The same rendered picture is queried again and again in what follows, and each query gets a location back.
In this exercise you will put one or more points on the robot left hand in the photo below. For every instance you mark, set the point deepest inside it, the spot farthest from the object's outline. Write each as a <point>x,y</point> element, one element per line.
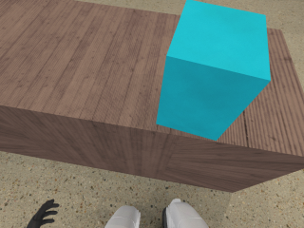
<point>37,220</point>

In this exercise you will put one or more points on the robot thigh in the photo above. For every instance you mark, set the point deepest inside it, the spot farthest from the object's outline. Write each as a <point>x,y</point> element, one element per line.
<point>182,215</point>
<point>125,217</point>

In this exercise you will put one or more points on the right robot thigh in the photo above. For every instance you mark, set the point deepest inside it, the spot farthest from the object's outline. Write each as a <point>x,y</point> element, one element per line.
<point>182,215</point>

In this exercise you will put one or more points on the pedestal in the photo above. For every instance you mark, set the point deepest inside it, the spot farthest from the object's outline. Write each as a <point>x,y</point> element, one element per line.
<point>81,83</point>

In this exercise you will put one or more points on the carton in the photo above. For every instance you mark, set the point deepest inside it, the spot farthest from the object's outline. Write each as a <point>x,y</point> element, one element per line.
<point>217,63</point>

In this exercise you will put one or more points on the left robot thigh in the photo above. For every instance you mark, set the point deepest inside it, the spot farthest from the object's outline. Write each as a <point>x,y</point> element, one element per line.
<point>125,217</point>

